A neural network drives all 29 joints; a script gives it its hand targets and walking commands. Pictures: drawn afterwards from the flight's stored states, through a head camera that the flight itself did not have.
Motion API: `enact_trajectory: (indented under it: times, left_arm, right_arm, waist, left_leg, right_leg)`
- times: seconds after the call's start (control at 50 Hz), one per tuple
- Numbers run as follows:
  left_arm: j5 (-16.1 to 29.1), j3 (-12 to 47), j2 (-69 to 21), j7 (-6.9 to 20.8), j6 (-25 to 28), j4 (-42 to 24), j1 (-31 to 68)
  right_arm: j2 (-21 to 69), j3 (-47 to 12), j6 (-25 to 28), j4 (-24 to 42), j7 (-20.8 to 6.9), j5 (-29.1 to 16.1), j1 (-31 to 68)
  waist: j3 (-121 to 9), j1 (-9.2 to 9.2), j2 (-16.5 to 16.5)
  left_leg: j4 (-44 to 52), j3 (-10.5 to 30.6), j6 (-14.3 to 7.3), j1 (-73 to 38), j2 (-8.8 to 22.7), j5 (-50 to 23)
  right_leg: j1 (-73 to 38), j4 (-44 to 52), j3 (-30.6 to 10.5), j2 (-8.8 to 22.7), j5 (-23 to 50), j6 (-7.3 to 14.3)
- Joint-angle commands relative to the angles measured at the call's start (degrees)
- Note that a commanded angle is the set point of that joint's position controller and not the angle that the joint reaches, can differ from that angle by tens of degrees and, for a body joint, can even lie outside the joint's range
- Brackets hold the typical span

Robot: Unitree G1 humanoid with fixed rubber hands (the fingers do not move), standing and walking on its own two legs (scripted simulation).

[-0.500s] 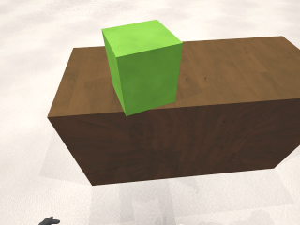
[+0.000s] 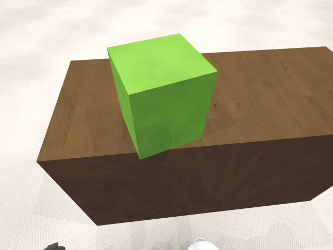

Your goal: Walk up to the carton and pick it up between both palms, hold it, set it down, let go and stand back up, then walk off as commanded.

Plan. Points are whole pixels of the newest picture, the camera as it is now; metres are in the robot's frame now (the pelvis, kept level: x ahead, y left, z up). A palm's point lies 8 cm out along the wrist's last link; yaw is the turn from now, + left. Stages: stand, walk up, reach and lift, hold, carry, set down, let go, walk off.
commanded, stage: walk up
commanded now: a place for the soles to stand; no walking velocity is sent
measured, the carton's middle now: (159, 97) +0.52 +0.01 +0.08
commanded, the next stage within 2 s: none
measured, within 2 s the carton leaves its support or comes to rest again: neither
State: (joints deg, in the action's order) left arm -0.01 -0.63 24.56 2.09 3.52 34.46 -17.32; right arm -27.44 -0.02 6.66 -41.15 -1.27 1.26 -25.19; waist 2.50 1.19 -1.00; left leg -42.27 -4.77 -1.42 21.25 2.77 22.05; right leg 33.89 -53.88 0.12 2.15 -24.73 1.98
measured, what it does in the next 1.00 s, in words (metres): steps on the spot: right foot, then left foot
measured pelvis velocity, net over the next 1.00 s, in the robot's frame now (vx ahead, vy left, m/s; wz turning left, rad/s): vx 0.08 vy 0.00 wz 0.03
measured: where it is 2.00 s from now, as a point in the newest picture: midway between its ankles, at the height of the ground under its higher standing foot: outside the picture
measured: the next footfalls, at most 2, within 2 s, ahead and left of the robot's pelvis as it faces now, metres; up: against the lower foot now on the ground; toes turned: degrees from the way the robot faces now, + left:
right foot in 0.06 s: +0.16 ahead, -0.13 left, +0.00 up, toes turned +0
left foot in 0.30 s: +0.16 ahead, +0.13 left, +0.00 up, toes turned +5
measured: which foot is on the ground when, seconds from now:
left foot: down 0.00-0.08, up 0.10-0.28, down 0.30-1.00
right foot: up 0.00-0.04, down 0.06-1.00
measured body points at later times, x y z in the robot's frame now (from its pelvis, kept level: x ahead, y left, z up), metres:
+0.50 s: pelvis +0.08 +0.00 -0.01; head +0.10 +0.01 +0.44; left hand +0.20 +0.30 -0.10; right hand +0.18 -0.33 -0.09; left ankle +0.11 +0.12 -0.71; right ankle +0.12 -0.13 -0.71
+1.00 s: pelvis +0.08 +0.00 -0.01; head +0.11 +0.01 +0.44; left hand +0.20 +0.31 -0.10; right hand +0.21 -0.32 -0.09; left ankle +0.11 +0.12 -0.71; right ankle +0.11 -0.13 -0.71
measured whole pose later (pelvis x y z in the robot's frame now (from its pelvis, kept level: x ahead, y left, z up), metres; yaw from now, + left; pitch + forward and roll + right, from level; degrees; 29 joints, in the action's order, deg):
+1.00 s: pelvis +0.08 +0.00 -0.01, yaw +2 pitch -1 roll +0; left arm 0.0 -0.7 24.6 0.4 2.4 34.5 -17.1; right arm -26.2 0.0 4.5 -42.5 -0.3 1.3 -14.4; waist 3.4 0.4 -1.7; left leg -46.7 -2.2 -0.5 23.4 1.3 22.7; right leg 23.9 -47.2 0.5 2.3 -22.8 0.6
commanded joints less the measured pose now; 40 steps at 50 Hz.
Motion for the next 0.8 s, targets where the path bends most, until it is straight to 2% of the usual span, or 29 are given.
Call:
enact_trajectory:
  times: [0.0, 0.02, 0.04, 0.06, 0.08, 0.1, 0.12, 0.14, 0.16, 0.2, 0.26, 0.28, 0.3, 0.32, 0.36, 0.4, 0.42, 0.46, 0.48, 0.52, 0.54, 0.56, 0.58, 0.6, 0.62, 0.66, 0.68, 0.72, 0.78]
  left_arm:
    - [-0.7, -5.7, 10.5, -0.4, 2.1, 0.4, -3.8]
    - [-1.0, -6.3, 12.2, -1.0, 2.3, 2.0, -8.5]
    - [-1.8, -6.8, 13.6, -1.6, 2.2, 3.1, -13.0]
    - [-2.0, -8.3, 19.5, -2.1, 2.4, 2.7, -11.3]
    - [-1.0, -8.5, 21.3, -1.7, 2.1, 1.4, -9.5]
    - [-0.4, -8.1, 20.7, -1.4, 1.7, 0.4, -5.0]
    - [-0.5, -7.9, 19.4, -1.7, 1.4, 1.1, -4.1]
    - [-0.5, -7.7, 19.2, -1.9, 1.4, 0.9, -2.6]
    - [-0.8, -7.3, 18.1, -1.6, 0.8, 1.2, -0.6]
    - [-0.8, -6.7, 17.9, -1.4, 0.2, 0.1, 1.2]
    - [-0.5, -4.8, 14.1, -1.6, -1.0, 0.1, 5.9]
    - [0.2, -4.1, 10.1, -1.6, -1.1, -0.8, 4.2]
    - [0.6, -2.6, 5.4, -1.6, -1.3, -0.9, 2.7]
    - [0.7, -4.1, 10.3, -2.3, -2.0, 0.3, 3.1]
    - [0.1, -4.1, 11.3, -2.4, -1.5, 0.9, 2.5]
    - [-0.2, -4.8, 11.2, -2.4, -0.1, 1.9, 0.4]
    - [-0.8, -5.2, 12.6, -2.5, 0.2, 2.4, -0.9]
    - [-1.1, -5.6, 15.2, -2.3, 0.6, 2.2, 1.8]
    - [-0.7, -4.6, 14.6, -2.0, 0.4, 1.8, 5.0]
    - [-0.2, -3.6, 12.4, -2.2, -0.1, 1.1, 5.9]
    - [0.1, -3.1, 10.5, -2.2, -0.3, 2.1, 4.6]
    - [0.0, -3.5, 10.8, -2.3, -0.4, 2.6, 2.5]
    - [0.0, -3.8, 10.6, -2.4, -0.4, 2.1, 3.2]
    - [-0.2, -3.9, 11.5, -2.4, 0.0, 2.0, 2.7]
    - [-0.1, -3.9, 11.6, -2.5, 0.1, 2.1, 2.1]
    - [-0.5, -4.3, 13.8, -2.6, 0.0, 2.3, 2.6]
    - [-0.7, -4.6, 13.9, -2.5, 0.1, 2.1, 3.6]
    - [-0.6, -4.0, 13.4, -2.4, 0.2, 2.5, 4.4]
    - [-0.5, -3.9, 11.7, -2.5, -0.6, 2.1, 4.9]
  right_arm:
    - [-15.3, 7.2, 0.0, 3.6, 1.3, -1.2, 1.7]
    - [-12.9, 6.2, -0.6, 4.3, 1.2, -1.7, 3.3]
    - [-9.9, 5.3, -0.7, 5.1, 1.3, -1.3, 3.8]
    - [-5.0, 4.1, -0.6, 6.4, 1.0, -1.9, 3.5]
    - [-9.1, 5.0, -1.3, 4.8, 1.3, -1.5, 2.4]
    - [-13.1, 6.0, -1.6, 3.9, 1.8, -1.3, 3.7]
    - [-13.5, 6.4, -1.7, 2.5, 1.5, -1.0, 3.2]
    - [-12.1, 6.2, -1.6, 1.7, 1.2, -1.2, 3.1]
    - [-11.5, 6.3, -1.5, -0.4, 1.2, -1.1, -0.5]
    - [-10.0, 6.3, -1.5, -0.7, 0.7, -1.0, -0.8]
    - [-9.0, 6.1, -0.5, -2.9, 1.8, -0.7, -4.7]
    - [-11.4, 6.8, 0.3, -2.1, 2.5, 0.0, -4.7]
    - [-15.1, 6.8, 0.6, -0.3, 2.8, 0.9, -0.6]
    - [-18.4, 7.0, 0.3, 0.1, 2.8, -0.4, 3.1]
    - [-15.3, 5.7, -0.3, 0.0, 2.6, -0.3, 7.4]
    - [-10.4, 4.0, -1.0, 0.5, 2.2, -1.2, 10.9]
    - [-9.7, 4.1, -1.4, 0.8, 2.3, -1.4, 10.2]
    - [-7.3, 3.5, -1.9, 0.9, 2.0, -1.4, 7.4]
    - [-9.4, 4.1, -1.9, -0.4, 2.3, -1.4, 7.7]
    - [-11.3, 4.8, -0.7, -1.6, 2.3, -1.2, 7.2]
    - [-12.8, 5.1, -0.4, -0.8, 2.4, -0.9, 8.3]
    - [-13.7, 5.2, -0.2, -0.7, 2.2, -1.0, 7.9]
    - [-12.8, 4.8, -0.4, -1.0, 2.2, -1.1, 8.1]
    - [-11.3, 4.2, -0.6, -0.5, 2.2, -1.5, 9.5]
    - [-11.5, 4.1, -0.8, -0.5, 2.1, -1.4, 12.1]
    - [-9.6, 3.8, -1.5, 0.4, 2.1, -1.6, 12.3]
    - [-8.6, 3.5, -1.7, -0.2, 2.0, -1.6, 11.8]
    - [-9.7, 4.1, -1.7, -1.2, 2.1, -1.3, 11.4]
    - [-10.8, 3.9, -1.4, -1.4, 1.9, -1.2, 12.1]
  waist:
    - [-6.1, -2.22, 7.8]
    - [-8.5, -4.52, 4.3]
    - [-9.2, -7.34, -1.5]
    - [-4.9, -6.43, -15.2]
    - [-4.5, -5.34, -10.4]
    - [-0.1, -4.37, -6.2]
    - [3.5, -3.38, -3.0]
    - [5.2, -2.27, -3.0]
    - [5.3, -1.49, -7.8]
    - [5.6, -1.54, -12.3]
    - [1.8, 1.74, -5.5]
    - [-2.2, 1.87, 2.9]
    - [-3.2, 0.58, 12.2]
    - [-1.5, -0.14, 9.5]
    - [-1.3, -2.05, 5.5]
    - [-4.8, -3.98, 6.1]
    - [-4.5, -3.29, 5.0]
    - [-4.4, -0.88, -6.2]
    - [-2.0, 0.1, -3.8]
    - [-2.8, 0.44, 1.5]
    - [-5.4, -1.19, 2.8]
    - [-7.2, -1.22, 3.7]
    - [-6.9, -1.84, 3.2]
    - [-7.4, -2.24, 3.2]
    - [-6.2, -2.96, 3.1]
    - [-7.1, -1.83, -1.4]
    - [-6.3, -1.11, -0.9]
    - [-6.2, -0.28, -2.1]
    - [-6.6, -1.14, 4.0]
  left_leg:
    - [6.3, 12.8, -9.7, -3.9, 12.9, -28.1]
    - [-0.9, 9.0, -8.0, 0.8, 10.1, -26.3]
    - [-10.3, 5.8, -6.4, 9.9, 7.0, -20.3]
    - [-20.6, 1.2, -2.5, 22.6, 0.2, -3.7]
    - [-26.4, 3.7, -1.5, 25.5, -0.8, 10.1]
    - [-26.3, 7.0, -0.8, 23.5, 1.3, 10.8]
    - [-23.0, 5.8, -1.0, 21.6, 2.7, 8.7]
    - [-20.1, 6.1, -0.8, 19.8, 3.2, 6.3]
    - [-16.5, 4.4, -0.2, 14.6, 2.1, 5.4]
    - [-10.8, 1.0, -0.7, 7.7, 0.8, 8.2]
    - [7.0, 0.3, -0.5, -6.8, -2.3, -3.8]
    - [13.6, 11.4, -2.1, -8.6, 3.0, -3.4]
    - [20.5, 32.9, -6.8, -10.2, 14.2, -5.2]
    - [20.9, 37.7, -13.9, -3.8, 20.1, -7.0]
    - [12.5, 27.3, -12.1, -2.4, 14.2, -17.8]
    - [4.8, 14.4, -6.0, 3.4, 8.1, -25.8]
    - [3.5, 11.9, -4.2, 7.2, 6.4, -21.2]
    - [-4.9, 5.1, -1.4, 8.1, -0.7, 1.7]
    - [-1.7, 4.5, -1.5, 3.6, -1.1, 0.7]
    - [6.5, 12.4, -3.3, -2.4, 3.1, -11.9]
    - [9.0, 18.9, -6.4, -3.2, 7.6, -13.5]
    - [8.3, 20.5, -8.4, -5.8, 10.4, -20.5]
    - [6.9, 19.9, -8.7, -4.2, 9.4, -23.8]
    - [4.6, 17.2, -6.9, -2.6, 8.5, -25.2]
    - [3.4, 14.9, -6.2, 0.9, 6.8, -24.1]
    - [1.1, 10.3, -3.3, 1.8, 2.8, -16.1]
    - [0.7, 7.9, -2.8, 0.5, 0.8, -12.6]
    - [1.1, 9.2, -3.1, -4.2, 1.0, -14.0]
    - [7.5, 16.1, -6.1, 0.0, 6.0, -8.9]
  right_leg:
    - [-13.2, 16.9, 3.4, -0.4, 12.2, 1.5]
    - [-23.0, 20.4, 3.5, -3.0, 10.8, 2.1]
    - [-29.9, 21.3, 0.0, -2.0, 7.2, 3.8]
    - [-31.0, 30.9, -24.3, 12.7, -2.1, 9.0]
    - [-27.5, 37.8, -39.2, 21.6, -13.7, 14.5]
    - [-22.4, 37.3, -37.2, 21.6, -17.1, 16.6]
    - [-18.4, 37.1, -32.3, 18.7, -18.1, 15.0]
    - [-15.8, 35.1, -27.2, 15.9, -12.6, 14.0]
    - [-12.0, 33.6, -21.4, 13.6, -7.1, 13.0]
    - [-5.3, 32.4, -16.8, 12.8, -6.5, 13.8]
    - [-2.1, 17.3, -8.0, 7.6, 4.7, 8.5]
    - [-1.6, 5.0, -4.0, 4.2, 8.0, 5.1]
    - [4.1, -1.4, 0.6, -0.9, 1.5, 0.4]
    - [0.6, -2.0, -1.3, -0.2, -10.0, -0.4]
    - [-7.5, 7.8, -0.5, 0.4, -8.0, 0.7]
    - [-18.3, 15.6, -2.5, 1.3, 9.1, 2.0]
    - [-21.9, 17.6, -4.7, 2.2, 12.0, 3.3]
    - [-18.5, 25.0, -21.5, 14.6, 7.6, 9.2]
    - [-12.2, 22.9, -18.1, 13.9, 9.4, 10.5]
    - [-9.0, 14.0, -7.1, 6.1, 15.5, 5.0]
    - [-9.2, 9.6, -2.7, 2.0, 14.5, 2.2]
    - [-10.6, 8.9, -1.6, 1.6, 12.1, 0.8]
    - [-12.8, 9.7, -2.1, 1.3, 10.8, 1.1]
    - [-14.8, 11.2, -3.1, 2.5, 14.3, 1.8]
    - [-16.4, 12.9, -4.1, 3.0, 15.7, 2.5]
    - [-17.3, 17.6, -8.9, 6.6, 15.3, 5.0]
    - [-15.4, 18.8, -10.8, 8.6, 14.5, 6.3]
    - [-11.4, 17.5, -10.1, 8.0, 16.1, 5.9]
    - [-13.7, 12.4, -3.6, 3.6, 10.9, 2.7]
